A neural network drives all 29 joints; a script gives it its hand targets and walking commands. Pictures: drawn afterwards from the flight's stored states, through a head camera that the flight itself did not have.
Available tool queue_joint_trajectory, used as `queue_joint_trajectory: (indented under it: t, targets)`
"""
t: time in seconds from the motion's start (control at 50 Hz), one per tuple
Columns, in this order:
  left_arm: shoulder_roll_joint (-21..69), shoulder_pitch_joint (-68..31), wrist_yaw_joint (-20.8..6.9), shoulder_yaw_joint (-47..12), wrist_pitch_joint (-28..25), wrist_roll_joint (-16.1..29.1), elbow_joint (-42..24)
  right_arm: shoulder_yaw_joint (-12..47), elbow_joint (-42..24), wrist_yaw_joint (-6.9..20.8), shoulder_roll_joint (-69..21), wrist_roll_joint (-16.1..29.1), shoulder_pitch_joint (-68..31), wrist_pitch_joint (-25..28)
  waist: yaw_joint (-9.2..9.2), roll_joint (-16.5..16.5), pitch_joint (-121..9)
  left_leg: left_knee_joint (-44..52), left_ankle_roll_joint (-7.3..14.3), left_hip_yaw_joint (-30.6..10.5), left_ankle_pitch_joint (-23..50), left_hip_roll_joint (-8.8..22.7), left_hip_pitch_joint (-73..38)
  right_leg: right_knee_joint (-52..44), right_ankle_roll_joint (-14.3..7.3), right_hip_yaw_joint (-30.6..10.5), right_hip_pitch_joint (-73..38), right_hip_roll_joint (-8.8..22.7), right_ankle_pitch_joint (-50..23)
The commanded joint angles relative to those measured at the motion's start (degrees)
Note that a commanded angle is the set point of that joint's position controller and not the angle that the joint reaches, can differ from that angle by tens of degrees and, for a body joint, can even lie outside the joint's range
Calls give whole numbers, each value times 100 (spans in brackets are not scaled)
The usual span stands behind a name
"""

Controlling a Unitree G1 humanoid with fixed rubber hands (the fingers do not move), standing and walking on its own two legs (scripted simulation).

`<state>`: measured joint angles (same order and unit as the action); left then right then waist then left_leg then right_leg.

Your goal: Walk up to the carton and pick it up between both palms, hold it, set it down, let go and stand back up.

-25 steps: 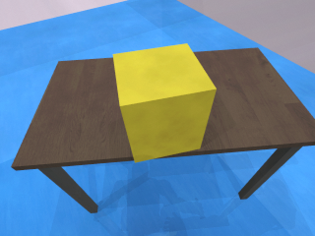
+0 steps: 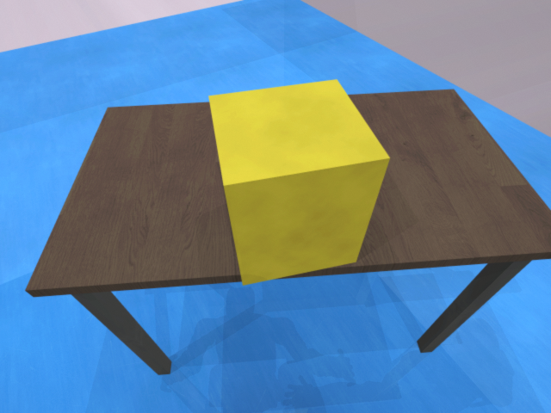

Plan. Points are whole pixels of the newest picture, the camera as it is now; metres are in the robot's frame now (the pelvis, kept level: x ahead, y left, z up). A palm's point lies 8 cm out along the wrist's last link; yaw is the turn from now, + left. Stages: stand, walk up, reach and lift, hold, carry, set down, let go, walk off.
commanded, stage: reach and lift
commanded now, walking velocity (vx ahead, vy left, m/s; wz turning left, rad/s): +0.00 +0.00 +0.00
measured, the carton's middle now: (288, 185) +0.47 -0.01 +0.07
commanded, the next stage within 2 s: none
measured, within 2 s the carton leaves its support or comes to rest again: neither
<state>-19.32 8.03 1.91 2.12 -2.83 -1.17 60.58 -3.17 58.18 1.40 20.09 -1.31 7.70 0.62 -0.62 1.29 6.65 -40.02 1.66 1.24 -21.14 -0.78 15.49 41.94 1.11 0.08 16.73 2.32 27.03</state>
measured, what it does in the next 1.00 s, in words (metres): stands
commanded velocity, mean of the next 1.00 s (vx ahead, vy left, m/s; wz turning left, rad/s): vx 0.00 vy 0.00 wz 0.00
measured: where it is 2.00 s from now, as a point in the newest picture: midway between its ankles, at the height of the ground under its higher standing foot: outside the picture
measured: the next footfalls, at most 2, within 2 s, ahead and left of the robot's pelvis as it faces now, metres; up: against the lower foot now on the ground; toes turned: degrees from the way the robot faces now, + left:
none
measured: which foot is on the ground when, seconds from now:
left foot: down 0.00-1.00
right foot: down 0.00-1.00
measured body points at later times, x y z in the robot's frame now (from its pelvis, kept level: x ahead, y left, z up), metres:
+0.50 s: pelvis -0.02 -0.03 +0.00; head +0.00 -0.05 +0.45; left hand +0.13 +0.25 -0.07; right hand +0.13 -0.31 -0.12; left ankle +0.01 +0.10 -0.72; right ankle +0.01 -0.14 -0.72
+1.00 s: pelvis -0.02 -0.01 +0.01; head -0.04 -0.02 +0.46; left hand +0.13 +0.23 -0.06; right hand +0.12 -0.28 -0.09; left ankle +0.01 +0.10 -0.72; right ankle +0.01 -0.14 -0.72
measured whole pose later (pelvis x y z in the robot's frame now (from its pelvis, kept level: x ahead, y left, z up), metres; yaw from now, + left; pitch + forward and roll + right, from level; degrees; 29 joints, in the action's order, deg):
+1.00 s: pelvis -0.02 -0.01 +0.01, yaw -1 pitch -1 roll +0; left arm -14.8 18.3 5.4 -5.0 13.5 1.3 21.8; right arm -3.2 44.2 8.9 19.2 3.1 12.5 6.2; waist 0.4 1.4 -1.7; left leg -35.6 1.4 1.5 -17.1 -0.4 17.3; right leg 36.0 -0.4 -0.5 18.5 1.6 16.2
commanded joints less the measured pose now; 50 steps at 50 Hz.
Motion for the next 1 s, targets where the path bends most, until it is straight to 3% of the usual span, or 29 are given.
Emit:
queue_joint_trajectory:
  t: [0.0,0.02,0.04,0.06,0.08,0.1,0.14,0.16,0.22,0.26,0.28,0.36,0.38,0.44,0.46,0.5,0.54,0.6,0.64,0.66,0.68,0.72,0.78,0.8,0.84,0.88,0.92,0.98]
  targets:
    - [-496,-2196,220,-330,1333,170,-2523,-509,-598,232,1071,-478,-1748,737,297,832,-1163,1379,567,-1187,2757,1177,-13,-777,-290,-74,1456,32,216]
    - [-568,-2012,207,-273,1471,91,-2785,-553,-608,414,1123,-468,-2433,688,333,682,-1050,1162,517,-1039,2799,906,57,-1242,-380,-355,1337,-27,-236]
    - [-707,-2033,211,-251,1710,94,-2692,-577,-521,373,1162,-442,-2136,604,412,243,-1172,949,474,-1077,2917,712,33,-1257,-501,-622,1011,-8,-937]
    - [-848,-1962,188,-202,1897,96,-2998,-610,-877,324,1168,-328,-1902,482,512,245,-1487,1018,479,-1149,3432,663,-206,-1033,-536,-608,614,-150,-1291]
    - [-846,-1770,135,-226,2111,198,-3260,-736,-994,318,1258,-288,-1719,394,610,338,-1784,1074,519,-1180,3919,683,-550,-991,-624,-565,402,-270,-1346]
    - [-786,-1433,118,-238,2329,109,-3309,-786,-944,375,1289,-294,-1556,251,550,256,-1591,1291,518,-1089,3876,792,-668,-1132,-636,-532,464,-315,-942]
    - [-738,-818,38,-171,2655,-28,-3290,-747,-1001,420,1215,-336,-1025,163,390,99,-1657,1122,268,-788,4023,715,-795,-1390,-788,-591,628,-342,-602]
    - [-723,-710,18,-138,2769,-28,-3544,-750,-1041,429,1195,-297,-1025,79,363,235,-1650,1116,282,-784,4091,690,-946,-1453,-804,-648,669,-329,-673]
    - [-715,-444,-18,-70,2951,-134,-3749,-770,-1247,391,1084,-226,-1031,-15,361,-67,-1538,1304,434,-824,3309,601,-1223,-1669,-770,-823,571,-169,-820]
    - [-627,-187,-19,-98,3073,-261,-3709,-681,-1246,435,1134,-251,-941,-112,230,-277,-1300,1326,385,-766,3031,620,-1231,-1768,-780,-872,518,-94,-1141]
    - [-653,-118,-6,-43,3101,-273,-3801,-706,-1409,424,1090,-230,-864,-127,290,-419,-1144,1333,445,-766,2522,598,-1329,-1959,-780,-989,655,32,-1039]
    - [-588,-70,50,-89,2945,-242,-3900,-604,-1607,399,885,-220,-734,-41,205,-651,-1210,1310,479,-734,1779,515,-1222,-2075,-870,-1123,616,190,-1336]
    - [-495,-19,43,-93,2868,-175,-4087,-584,-1690,410,857,-212,-584,12,244,-654,-1327,1339,479,-736,1362,500,-1174,-2113,-881,-1131,631,163,-1083]
    - [-577,-127,125,-5,2496,-29,-4474,-576,-1986,337,622,-187,-440,129,71,-355,-1249,1310,421,-519,1345,443,-1009,-2131,-902,-1179,532,267,-1656]
    - [-529,-60,145,-18,2418,7,-4469,-605,-2136,341,677,-160,-388,204,77,-570,-1236,1278,420,-564,1235,421,-948,-2160,-957,-1180,557,258,-1555]
    - [-599,-170,215,58,2123,171,-4900,-591,-2508,329,539,-126,-234,306,51,-521,-1394,1244,406,-552,1098,424,-869,-2172,-1024,-1223,549,332,-1365]
    - [-474,-113,271,-47,1936,260,-4979,-663,-2473,328,593,-150,-44,406,6,-445,-1354,1306,395,-494,616,378,-623,-2200,-1014,-1263,421,379,-1301]
    - [-369,61,378,-34,1578,428,-5019,-589,-2599,408,618,-35,-133,590,-139,-76,-1428,1463,383,-463,737,401,-263,-2007,-1004,-1130,212,419,-1723]
    - [-283,293,428,-90,1480,465,-4832,-644,-2644,441,714,3,-18,749,-23,-315,-1523,1395,442,-522,844,412,-409,-2001,-960,-1045,148,411,-1829]
    - [-225,470,426,-163,1358,459,-4787,-686,-2604,450,866,-10,-23,837,-70,-40,-1454,1516,415,-495,757,449,-170,-1877,-955,-939,63,360,-1833]
    - [-179,441,439,-212,1342,480,-4740,-642,-2516,496,864,47,-60,873,-45,-110,-1433,1516,437,-498,913,433,-266,-1909,-943,-909,177,323,-1770]
    - [-100,581,456,-333,1270,440,-4625,-660,-2430,557,1036,134,-13,884,-6,-67,-1267,1712,447,-511,554,543,-46,-1765,-872,-761,54,281,-1834]
    - [107,667,489,-409,1270,412,-4643,-569,-2380,664,1046,300,-48,964,18,100,-1287,1913,460,-629,932,555,-106,-1683,-823,-608,79,152,-1707]
    - [140,690,482,-437,1261,424,-4620,-620,-2399,698,1210,301,-108,982,56,-22,-1062,1916,422,-613,467,539,-167,-1735,-853,-633,280,162,-1536]
    - [260,703,511,-523,1282,401,-4756,-639,-2278,777,1309,378,-110,915,28,189,-928,2198,412,-588,875,616,-110,-1610,-699,-415,176,29,-1762]
    - [345,705,540,-619,1247,405,-4907,-590,-2451,812,1248,446,-111,903,-15,101,-930,2250,400,-621,450,656,39,-1657,-722,-382,235,-2,-1436]
    - [402,795,536,-593,1297,403,-4994,-610,-2581,826,1340,514,-194,909,-8,282,-825,2495,347,-639,122,688,22,-1628,-658,-218,252,-71,-1449]
    - [478,905,617,-585,1272,361,-5242,-589,-2644,871,1284,595,-55,909,-122,359,-1168,2496,377,-671,582,711,-54,-1618,-733,-240,34,-56,-1546]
